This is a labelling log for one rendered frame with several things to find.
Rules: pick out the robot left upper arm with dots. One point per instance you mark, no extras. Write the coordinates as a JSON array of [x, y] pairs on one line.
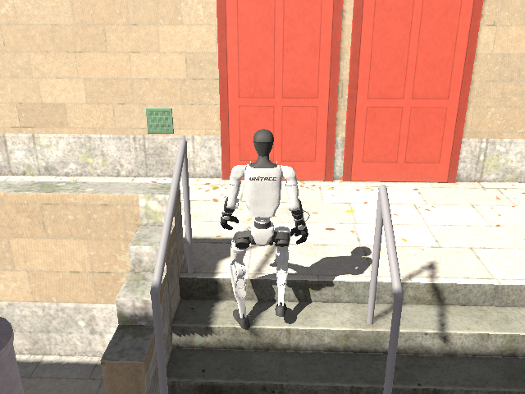
[[237, 173]]

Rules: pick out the right robot forearm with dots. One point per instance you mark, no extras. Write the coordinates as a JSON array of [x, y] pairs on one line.
[[299, 217]]

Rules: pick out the left robot shin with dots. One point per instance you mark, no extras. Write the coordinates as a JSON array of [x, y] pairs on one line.
[[239, 289]]

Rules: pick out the left robot foot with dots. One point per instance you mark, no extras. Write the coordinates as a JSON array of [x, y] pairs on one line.
[[244, 322]]

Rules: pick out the robot right upper arm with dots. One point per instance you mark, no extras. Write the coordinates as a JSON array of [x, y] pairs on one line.
[[292, 188]]

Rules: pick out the robot right hand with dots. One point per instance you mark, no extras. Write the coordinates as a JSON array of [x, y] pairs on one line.
[[295, 231]]

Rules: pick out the robot left hand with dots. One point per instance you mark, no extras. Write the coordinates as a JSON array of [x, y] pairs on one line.
[[225, 225]]

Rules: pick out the left robot forearm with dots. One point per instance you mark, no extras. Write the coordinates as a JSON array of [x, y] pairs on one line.
[[227, 212]]

